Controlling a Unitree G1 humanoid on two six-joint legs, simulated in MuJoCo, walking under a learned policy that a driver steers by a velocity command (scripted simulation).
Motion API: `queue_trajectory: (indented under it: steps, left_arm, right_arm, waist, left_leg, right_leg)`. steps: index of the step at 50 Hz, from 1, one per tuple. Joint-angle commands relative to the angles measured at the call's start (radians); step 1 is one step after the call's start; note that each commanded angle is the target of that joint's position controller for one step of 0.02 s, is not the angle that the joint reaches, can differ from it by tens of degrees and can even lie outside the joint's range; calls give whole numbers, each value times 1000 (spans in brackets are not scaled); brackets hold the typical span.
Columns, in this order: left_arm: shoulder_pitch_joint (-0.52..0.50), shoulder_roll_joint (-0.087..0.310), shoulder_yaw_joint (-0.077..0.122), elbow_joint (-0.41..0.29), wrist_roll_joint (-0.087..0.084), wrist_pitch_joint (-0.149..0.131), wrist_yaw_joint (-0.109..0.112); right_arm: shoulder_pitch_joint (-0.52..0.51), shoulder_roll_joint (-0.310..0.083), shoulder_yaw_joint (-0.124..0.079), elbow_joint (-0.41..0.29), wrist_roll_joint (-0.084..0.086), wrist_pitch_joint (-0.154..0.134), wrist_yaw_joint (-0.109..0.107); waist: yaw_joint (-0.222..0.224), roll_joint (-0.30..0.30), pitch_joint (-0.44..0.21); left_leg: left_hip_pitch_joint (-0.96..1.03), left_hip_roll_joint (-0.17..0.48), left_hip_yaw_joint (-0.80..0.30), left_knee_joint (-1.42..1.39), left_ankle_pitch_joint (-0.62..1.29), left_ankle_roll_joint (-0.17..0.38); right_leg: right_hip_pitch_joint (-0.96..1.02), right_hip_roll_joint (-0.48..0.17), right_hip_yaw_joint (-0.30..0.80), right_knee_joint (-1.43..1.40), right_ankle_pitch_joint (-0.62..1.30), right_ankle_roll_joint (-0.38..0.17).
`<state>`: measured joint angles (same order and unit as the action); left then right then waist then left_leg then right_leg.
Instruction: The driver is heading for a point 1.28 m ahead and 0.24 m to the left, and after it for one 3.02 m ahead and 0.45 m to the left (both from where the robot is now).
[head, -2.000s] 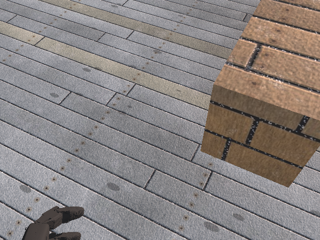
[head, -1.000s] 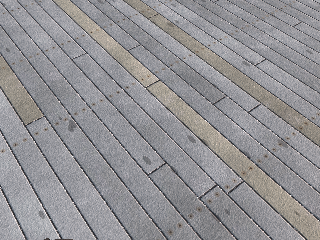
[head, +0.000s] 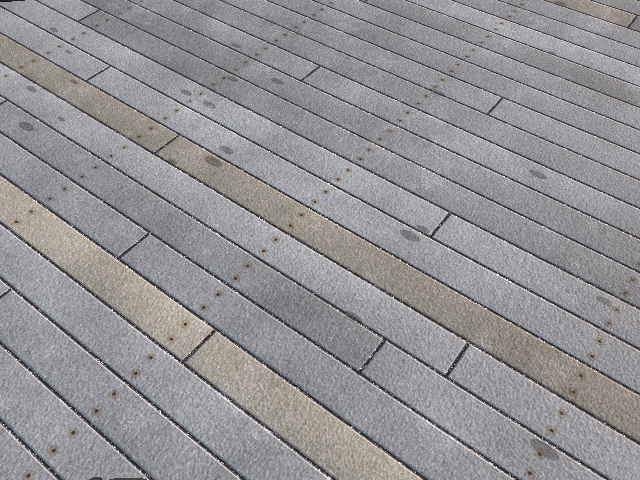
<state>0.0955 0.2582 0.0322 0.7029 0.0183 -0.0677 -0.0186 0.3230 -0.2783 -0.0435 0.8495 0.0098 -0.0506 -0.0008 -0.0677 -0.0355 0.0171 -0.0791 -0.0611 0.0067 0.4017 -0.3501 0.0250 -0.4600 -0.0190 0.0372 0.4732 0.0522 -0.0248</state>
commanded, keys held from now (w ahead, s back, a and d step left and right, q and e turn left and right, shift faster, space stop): no key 0.50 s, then w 0.32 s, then w+q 0.18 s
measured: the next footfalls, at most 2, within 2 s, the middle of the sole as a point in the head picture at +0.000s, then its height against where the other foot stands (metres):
left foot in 0.26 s outside the picture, level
left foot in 1.22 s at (240, 472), level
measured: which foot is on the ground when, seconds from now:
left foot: down 0.00-0.00, up 0.02-0.24, down 0.26-0.74, up 0.76-1.00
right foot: down 0.00-1.00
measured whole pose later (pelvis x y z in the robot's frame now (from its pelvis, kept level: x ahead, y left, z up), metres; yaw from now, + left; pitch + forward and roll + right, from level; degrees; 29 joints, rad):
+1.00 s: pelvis +0.22 -0.01 +0.01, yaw +3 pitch +1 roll -1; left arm 0.39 0.21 0.04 1.04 0.01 -0.09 0.00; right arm 0.14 -0.27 -0.07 0.90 0.03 -0.06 0.02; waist 0.06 0.03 0.01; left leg -0.61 0.09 -0.02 0.88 -0.14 0.03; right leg 0.02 0.03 -0.08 0.22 -0.26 -0.04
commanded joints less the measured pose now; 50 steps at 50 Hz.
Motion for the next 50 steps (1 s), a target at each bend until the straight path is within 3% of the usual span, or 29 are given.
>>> queue_trajectory:
  steps: [1, 2, 3, 5, 7, 9, 11, 12, 13, 14, 15, 17, 20, 25, 26, 27, 28, 30, 32, 34, 36, 37, 38, 39, 40, 42, 44, 46, 50]
  left_arm:
    - [151, 204, 56, -34, 29, -5, 19]
    - [190, 116, 37, -18, 20, 11, 21]
    - [186, 73, 21, -7, -1, 22, 15]
    - [89, 94, 21, -6, -7, 36, 9]
    - [-21, 123, 30, -17, 3, 49, 12]
    - [-58, 114, 31, -12, 10, 58, 17]
    - [-58, 94, 27, 6, 0, 60, 22]
    - [-35, 75, 21, 23, -5, 60, 21]
    - [-7, 60, 15, 43, -3, 58, 20]
    - [16, 69, 19, 49, 3, 57, 18]
    - [10, 67, 21, 52, 2, 58, 22]
    - [12, 67, 24, 69, -3, 54, 34]
    - [39, 66, 27, 106, -2, 54, 39]
    - [45, 64, 31, 157, -12, 56, 39]
    - [62, 57, 30, 176, -14, 59, 40]
    - [65, 57, 31, 188, -18, 63, 41]
    - [61, 63, 35, 194, -23, 64, 42]
    - [18, 58, 36, 181, -31, 46, 38]
    - [-13, 52, 35, 169, -42, 12, 25]
    - [26, 48, 37, 188, -48, -14, 11]
    - [202, 81, 59, 270, -47, -20, 8]
    - [315, 158, 84, 300, -44, -21, 13]
    - [435, 255, 108, 327, -45, -23, 6]
    - [395, 167, 74, 315, -29, -33, 4]
    - [331, 115, 57, 297, -25, -41, 4]
    - [271, 93, 43, 278, -25, -44, 1]
    - [279, 65, 31, 286, -17, -35, 8]
    - [298, 84, 32, 296, -12, -30, 19]
    - [277, 131, 41, 295, -6, -32, 36]
  right_arm:
    - [108, -59, -1, -45, -29, -24, -2]
    - [129, -43, 13, -24, -21, -18, -1]
    - [75, -98, -1, -32, -8, 0, 2]
    - [-3, -110, -13, -42, -1, 40, -11]
    - [0, -94, -14, -34, -7, 73, -27]
    - [41, -60, -8, -1, -13, 79, -32]
    - [56, -45, -7, 22, -22, 75, -28]
    - [38, -48, -7, 19, -34, 75, -25]
    - [6, -69, -9, 1, -46, 75, -26]
    - [-29, -123, -18, -16, -39, 75, -33]
    - [-57, -129, -24, -3, -30, 71, -34]
    - [-92, -76, -10, 1, -35, 50, -34]
    - [-73, -70, -7, 22, -23, 23, -30]
    - [-42, -69, -5, 57, -16, 23, -32]
    - [-21, -66, -5, 72, -14, 26, -32]
    - [-14, -78, -9, 80, -9, 31, -33]
    - [-12, -101, -18, 81, -3, 34, -33]
    - [22, -142, -31, 84, 8, 27, -33]
    - [26, -161, -42, 91, 16, 6, -35]
    - [-11, -141, -41, 89, 19, -8, -30]
    - [-89, -121, -38, 68, 21, -6, -22]
    - [-135, -75, -25, 39, 19, -16, -23]
    - [-133, -36, -16, 8, 14, -33, -28]
    - [-143, -74, -27, 5, 25, -47, -25]
    - [-131, -80, -30, 12, 41, -57, -15]
    - [-140, -70, -34, 26, 37, -62, -5]
    - [-151, -51, -37, 30, 28, -46, 9]
    - [-177, -18, -30, 22, 25, -29, 19]
    - [-308, 5, -12, -37, 18, -18, 24]
  waist:
    - [43, -97, -265]
    - [86, -182, -363]
    - [98, -144, -326]
    - [78, -57, -191]
    - [33, -94, -117]
    - [13, -116, -119]
    - [1, -100, -129]
    - [8, -85, -119]
    - [23, -54, -79]
    - [60, 14, -23]
    - [75, 103, 15]
    - [82, 131, 26]
    - [74, 104, -5]
    - [61, 60, -33]
    - [57, 62, -53]
    - [56, 79, -33]
    - [50, 107, 1]
    - [25, 177, 91]
    - [22, 203, 162]
    - [61, 196, 153]
    - [144, 151, 80]
    - [188, -17, 46]
    - [216, -276, -31]
    - [185, -189, -22]
    - [150, -115, 17]
    - [119, -31, 41]
    - [112, -46, 34]
    - [114, -41, 46]
    - [128, -34, 88]
  left_leg:
    - [-260, 86, -48, 322, 261, -9]
    - [-328, 56, -62, 489, -216, -55]
    - [-373, 73, -94, 560, -368, -74]
    - [-415, 111, -86, 569, -317, -90]
    - [-299, 126, -67, 445, -199, -101]
    - [-164, 105, -28, 325, -42, -94]
    - [-57, 85, 3, 179, 141, -71]
    - [-31, 86, 3, 129, 177, -54]
    - [-43, 125, -43, 76, 179, -29]
    - [-128, 166, -79, 35, 50, 0]
    - [-272, 153, -86, -3, -137, 18]
    - [-329, 148, -89, -46, -123, -7]
    - [-261, 138, -75, -14, 28, -22]
    - [-198, 124, -56, 18, 174, -15]
    - [-184, 120, -53, 4, 95, -9]
    - [-193, 121, -66, -17, -29, 9]
    - [-201, 142, -105, -45, -168, 42]
    - [-165, 270, -289, -149, -370, 129]
    - [-131, 377, -416, -195, -329, 191]
    - [-112, 362, -354, -151, -152, 170]
    - [-253, 254, -198, -35, 11, 99]
    - [-380, 137, -49, 222, 138, 29]
    - [-563, 17, 34, 549, -37, -31]
    - [-682, 45, -76, 747, -201, -19]
    - [-722, 95, -106, 817, -143, 14]
    - [-737, 158, -87, 759, 14, 44]
    - [-671, 182, -70, 679, 98, 37]
    - [-664, 174, -49, 600, 146, 14]
    - [-610, 155, -24, 355, 312, -6]
  right_leg:
    - [583, -241, 221, 49, 732, -192]
    - [643, -347, 343, 30, 757, -305]
    - [590, -330, 365, -10, 574, -297]
    - [418, -281, 319, -88, 229, -235]
    - [207, -223, 253, -167, -12, -187]
    - [109, -170, 171, -185, -104, -166]
    - [73, -135, 124, -173, -279, -135]
    - [56, -111, 112, -173, -417, -97]
    - [34, -86, 104, -165, -534, -49]
    - [48, -43, 75, -143, -566, -11]
    - [141, -3, 24, -101, -474, 14]
    - [232, -7, 17, -41, -339, 10]
    - [255, -9, 14, -17, -200, -5]
    - [283, -13, 10, 3, -59, 0]
    - [290, 3, -9, 12, -138, 0]
    - [269, 29, -36, 37, -269, 0]
    - [214, 57, -67, 79, -413, 1]
    - [48, 70, -102, 190, -482, -3]
    - [-57, 17, -67, 247, -448, -34]
    - [3, 1, -69, 148, -446, -59]
    - [340, 32, -71, 14, -309, -66]
    - [481, -87, 150, -100, -381, -124]
    - [656, -289, 543, -249, -402, -257]
    - [669, -349, 636, -269, -381, -283]
    - [641, -330, 533, -249, -337, -253]
    - [602, -274, 341, -268, -222, -194]
    - [554, -225, 198, -297, -106, -154]
    - [522, -213, 111, -322, -46, -151]
    - [425, -205, -20, -381, -34, -141]
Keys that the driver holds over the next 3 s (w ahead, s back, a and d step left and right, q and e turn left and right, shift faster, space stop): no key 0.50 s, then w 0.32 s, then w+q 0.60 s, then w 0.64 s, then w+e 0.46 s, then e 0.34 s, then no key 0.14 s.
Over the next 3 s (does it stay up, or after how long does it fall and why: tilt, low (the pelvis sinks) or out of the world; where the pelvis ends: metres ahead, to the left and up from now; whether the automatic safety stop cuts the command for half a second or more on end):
stays up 1.22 0.28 0.00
